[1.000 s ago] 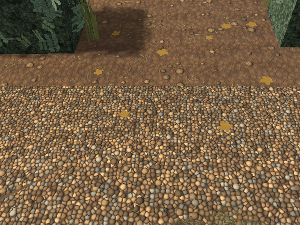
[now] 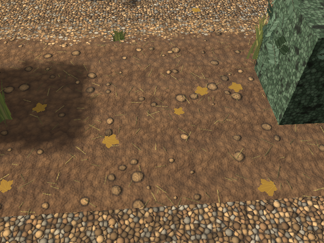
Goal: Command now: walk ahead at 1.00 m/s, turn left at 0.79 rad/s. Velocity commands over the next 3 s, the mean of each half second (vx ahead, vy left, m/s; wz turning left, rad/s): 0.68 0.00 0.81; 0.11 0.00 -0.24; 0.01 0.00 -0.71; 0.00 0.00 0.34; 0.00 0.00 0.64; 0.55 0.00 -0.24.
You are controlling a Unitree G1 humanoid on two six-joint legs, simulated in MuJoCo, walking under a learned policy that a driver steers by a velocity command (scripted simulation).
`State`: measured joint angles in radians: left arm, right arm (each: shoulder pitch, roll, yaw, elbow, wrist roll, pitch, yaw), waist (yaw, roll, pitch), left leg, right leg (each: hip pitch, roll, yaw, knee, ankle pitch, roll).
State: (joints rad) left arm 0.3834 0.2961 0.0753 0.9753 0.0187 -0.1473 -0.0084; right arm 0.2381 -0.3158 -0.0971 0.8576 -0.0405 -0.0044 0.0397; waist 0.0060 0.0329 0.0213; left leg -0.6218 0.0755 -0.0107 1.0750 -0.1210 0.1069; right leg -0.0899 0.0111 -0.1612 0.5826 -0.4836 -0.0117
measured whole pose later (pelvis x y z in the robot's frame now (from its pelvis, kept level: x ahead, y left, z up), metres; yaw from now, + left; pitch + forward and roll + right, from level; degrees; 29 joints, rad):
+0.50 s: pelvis +0.46 +0.03 -0.18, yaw +27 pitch -2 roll +2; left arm 0.04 0.21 0.00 0.73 0.03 -0.09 0.02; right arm 0.36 -0.28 -0.06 0.94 0.02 -0.04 0.00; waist -0.07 0.01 0.15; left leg -0.18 -0.23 -0.12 0.94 -0.48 0.09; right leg -0.53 -0.04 0.08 0.64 0.00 0.00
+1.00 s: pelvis +0.55 +0.06 -0.15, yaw +14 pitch +0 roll +0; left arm 0.28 0.31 0.10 0.80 0.02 0.07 -0.02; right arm 0.13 -0.21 0.00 0.77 -0.03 0.02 -0.05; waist 0.04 -0.05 0.05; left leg -0.26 0.02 0.09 0.45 -0.19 0.03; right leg -0.52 0.03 0.00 1.10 -0.42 0.02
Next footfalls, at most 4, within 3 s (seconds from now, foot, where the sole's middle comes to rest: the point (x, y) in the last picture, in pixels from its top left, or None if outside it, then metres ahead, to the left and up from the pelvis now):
0.20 left None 0.33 0.05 -0.92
0.48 right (170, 215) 0.70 -0.01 -0.92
0.82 left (128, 236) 0.59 0.18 -0.92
1.22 right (181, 239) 0.58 -0.06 -0.92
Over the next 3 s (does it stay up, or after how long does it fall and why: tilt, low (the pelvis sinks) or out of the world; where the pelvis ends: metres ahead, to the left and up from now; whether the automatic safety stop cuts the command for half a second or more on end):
stays up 0.70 0.04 -0.16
